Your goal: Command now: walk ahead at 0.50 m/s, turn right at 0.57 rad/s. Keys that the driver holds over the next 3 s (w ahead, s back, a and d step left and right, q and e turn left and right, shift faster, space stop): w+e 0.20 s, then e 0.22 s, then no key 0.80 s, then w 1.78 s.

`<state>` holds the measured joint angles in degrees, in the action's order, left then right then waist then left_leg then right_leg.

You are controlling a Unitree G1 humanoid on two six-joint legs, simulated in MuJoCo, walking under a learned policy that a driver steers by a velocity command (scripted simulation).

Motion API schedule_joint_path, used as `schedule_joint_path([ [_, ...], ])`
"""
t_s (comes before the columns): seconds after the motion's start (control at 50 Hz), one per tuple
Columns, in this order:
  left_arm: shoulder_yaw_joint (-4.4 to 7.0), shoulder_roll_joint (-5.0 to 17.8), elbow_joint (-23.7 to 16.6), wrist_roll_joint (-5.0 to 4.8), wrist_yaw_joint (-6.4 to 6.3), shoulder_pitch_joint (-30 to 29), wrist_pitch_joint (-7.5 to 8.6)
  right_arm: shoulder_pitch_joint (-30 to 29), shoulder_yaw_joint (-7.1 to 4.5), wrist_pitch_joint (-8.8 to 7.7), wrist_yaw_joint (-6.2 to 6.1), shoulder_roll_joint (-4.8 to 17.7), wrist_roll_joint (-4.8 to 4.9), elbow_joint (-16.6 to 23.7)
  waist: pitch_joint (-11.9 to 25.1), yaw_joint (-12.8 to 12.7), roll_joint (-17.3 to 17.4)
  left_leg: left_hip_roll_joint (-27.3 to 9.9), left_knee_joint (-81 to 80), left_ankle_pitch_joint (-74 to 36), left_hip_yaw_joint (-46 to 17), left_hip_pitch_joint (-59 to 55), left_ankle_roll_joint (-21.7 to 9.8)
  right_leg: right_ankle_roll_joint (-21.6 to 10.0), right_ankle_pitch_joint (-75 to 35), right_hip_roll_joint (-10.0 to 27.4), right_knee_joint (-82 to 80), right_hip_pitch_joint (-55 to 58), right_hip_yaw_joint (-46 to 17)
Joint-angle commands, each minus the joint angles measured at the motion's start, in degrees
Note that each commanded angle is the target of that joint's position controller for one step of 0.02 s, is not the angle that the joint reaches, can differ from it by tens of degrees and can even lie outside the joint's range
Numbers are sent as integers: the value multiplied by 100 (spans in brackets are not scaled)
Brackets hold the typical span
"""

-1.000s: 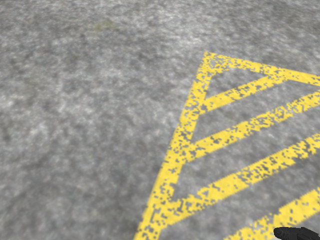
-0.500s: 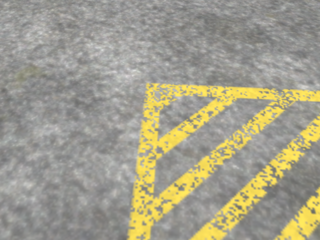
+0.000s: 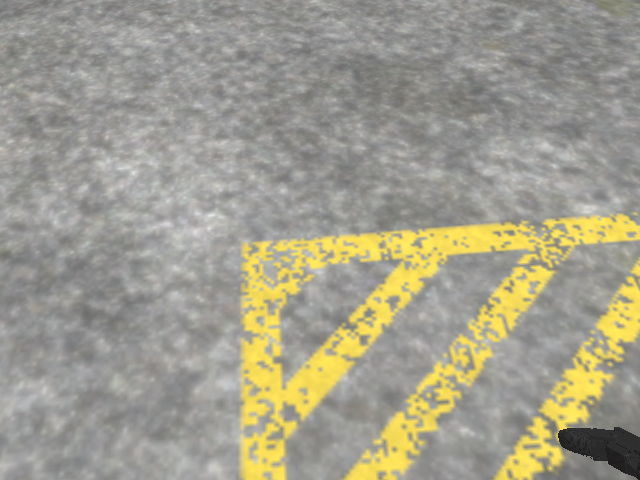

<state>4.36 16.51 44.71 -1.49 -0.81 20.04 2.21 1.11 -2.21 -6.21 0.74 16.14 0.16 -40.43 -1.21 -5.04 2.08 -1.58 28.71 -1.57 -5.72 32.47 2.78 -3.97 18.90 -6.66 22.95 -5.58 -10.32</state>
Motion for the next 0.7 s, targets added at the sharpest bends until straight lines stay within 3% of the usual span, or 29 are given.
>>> schedule_joint_path([
  [0.02, 223, 859, -316, 20, -47, -57, 7, 41, -252, -155, 20, 745, 37, 365, 207, 395, -872, 123, -231, 413, 116, -1070, -228, -625, -1492, 1409, 57, -296, -1326],
  [0.04, 174, 722, -358, 41, -35, -106, 3, 536, -326, -181, -8, 861, 2, 242, 452, 656, -846, 89, -420, 437, 185, -1816, -395, -479, -1726, 1182, 542, -398, -1228],
  [0.06, 55, 409, -455, 97, -4, -133, 26, 1308, -409, -207, -50, 1114, -104, 166, 1149, 1014, -495, -628, -266, 643, -420, -3162, -739, -284, -1406, 863, 1849, -916, -868],
  [0.08, -62, 32, -593, -18, 1, 605, 86, 2008, -548, -131, -76, 1625, -187, 17, 2054, 878, 1067, -1986, -531, 1666, -2729, -5277, -1654, 150, 508, 29, 3817, -2810, -8],
  [0.1, -38, 431, -590, -75, -1, 678, 112, 2087, -490, -76, -35, 1294, -32, -39, 2024, 886, 1521, -2375, -1018, 3009, -4068, -5366, -1829, 233, 1519, 353, 4814, -3779, 26],
  [0.12, 87, 887, -584, -81, 0, 196, 87, 1775, -373, -44, -51, 857, -3, 66, 1198, 1011, 801, -2122, -1158, 3333, -3304, -4668, -1562, 267, 1031, 633, 5172, -4068, -17],
  [0.14, 108, 915, -660, -26, -7, -200, 49, 1481, -320, 4, -67, 718, -44, 107, 698, 967, 377, -1871, -1206, 2736, -2463, -3957, -1355, 302, 600, 833, 5167, -3980, 215],
  [0.16, 120, 844, -740, 32, 5, -418, 38, 1254, -274, 31, -66, 595, -72, 71, 305, 857, 261, -1628, -1359, 2077, -1857, -3318, -1298, 322, 299, 989, 4896, -3854, 263],
  [0.22, 105, 495, -796, -20, 60, -398, -69, 1019, -239, -9, -65, 468, -89, -18, -25, 603, 469, -1296, -1750, 796, -717, -2465, -1262, 364, -28, 1240, 4407, -3346, 433],
  [0.26, 82, 373, -949, 38, 42, -539, -131, 959, -305, -38, -69, 650, -81, -91, -78, 514, 351, -1356, -1733, -939, -152, -2364, -1404, 501, -153, 1231, 3941, -3356, 533],
  [0.3, 49, 291, -1020, 79, 65, -616, -145, 874, -370, 14, -107, 819, -65, -138, 82, 479, 313, -1312, -1626, -1888, 410, -2453, -1397, 571, -688, 1225, 3290, -3215, 687],
  [0.36, 19, 222, -1103, 82, 188, -984, -130, 815, -387, 151, -190, 903, -12, -195, 212, 613, 326, -1113, -1524, -1973, 1095, -2446, -1215, 520, -1792, 1085, 2162, -2623, 1003],
  [0.42, 76, 332, -1287, 80, 325, -1324, -158, 955, -427, 244, -213, 1035, 100, -301, 251, 695, 332, -1239, -1228, -1815, 1240, -2809, -1093, 364, -1824, 987, 1499, -2389, 1100],
  [0.46, 145, 459, -1384, 116, 367, -1315, -169, 986, -467, 293, -211, 1146, 198, -342, 311, 599, 335, -1356, -767, -2153, 1180, -2963, -1039, 170, -1337, 834, 1194, -2102, 1160],
  [0.48, 202, 548, -1341, 138, 364, -1069, -165, 935, -479, 313, -214, 1174, 244, -341, 421, 429, 301, -1308, -325, -2431, 1216, -2987, -958, 42, -1313, 684, 878, -1732, 1243],
  [0.5, 308, 727, -1191, 153, 323, -551, -146, 961, -447, 329, -208, 1073, 244, -361, 671, 160, 95, -1080, 480, -2306, 1362, -2834, -791, -123, -1792, 481, 399, -947, 1310],
  [0.52, 434, 1168, -1129, 180, 208, -130, -151, 1265, -368, 311, -184, 874, 80, -361, 1050, 44, -552, -688, 1730, -1048, 1546, -2073, -446, -400, -3922, 960, 310, 213, 677],
  [0.54, 409, 1572, -1271, 272, 73, -187, -167, 1692, -150, 276, -94, 305, -276, -202, 1620, 466, -2001, 69, 3861, 4195, 1441, -89, -26, -1422, -7024, 2576, 972, 1929, -1303],
  [0.56, 264, 1248, -1424, 274, 114, -238, -136, 1865, -124, 276, -22, 630, -97, -317, 2853, 247, -1483, 134, 4698, 4482, 246, 13, 26, -2113, -5734, 3181, 487, 1988, -2319],
  [0.58, 176, 910, -1415, 245, 164, -485, -120, 1296, -233, 348, -11, 969, 126, -283, 2231, 115, -870, -87, 4751, 3984, 171, 254, 21, -1830, -4931, 2739, 263, 1482, -1647],
  [0.6, 109, 722, -1306, 158, 171, -760, -108, 1061, -203, 413, -51, 863, 121, -222, 1628, 248, -652, -268, 4354, 3618, 234, 445, 10, -1469, -4181, 2409, 176, 958, -1129],
  [0.62, 54, 599, -1265, 138, 160, -961, -119, 947, -199, 494, -122, 803, 46, -285, 1270, 343, -447, -394, 3968, 3379, 220, 292, 45, -1244, -3616, 2212, 19, 344, -906],
  [0.66, 81, 737, -1226, 234, 133, -1322, -157, 1140, -208, 648, -191, 776, 9, -345, 936, 653, -689, -327, 3357, 2971, 357, -589, 120, -1105, -3197, 1919, -317, -856, -455],
  [0.7, 82, 692, -1171, 288, 99, -1477, -138, 1334, -156, 698, -242, 584, -15, -447, 965, 735, -817, -252, 2636, 2800, 443, -1059, 168, -1101, -3069, 1792, -403, -1168, -186],
])
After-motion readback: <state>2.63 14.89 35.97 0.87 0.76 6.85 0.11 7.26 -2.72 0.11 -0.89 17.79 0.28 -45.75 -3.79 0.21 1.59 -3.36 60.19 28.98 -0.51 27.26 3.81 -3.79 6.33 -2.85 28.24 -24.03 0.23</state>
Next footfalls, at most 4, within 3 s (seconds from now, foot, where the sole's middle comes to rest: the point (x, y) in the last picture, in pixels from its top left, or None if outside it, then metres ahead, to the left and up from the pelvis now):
0.06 left None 0.21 0.14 -0.77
0.52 right None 0.37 -0.15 -0.77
0.86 left None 0.41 0.09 -0.77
1.94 left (408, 328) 0.82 -0.08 -0.77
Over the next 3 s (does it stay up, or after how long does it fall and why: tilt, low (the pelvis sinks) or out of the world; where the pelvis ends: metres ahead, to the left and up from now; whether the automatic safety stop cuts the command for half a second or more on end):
stays up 1.19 -0.34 -0.01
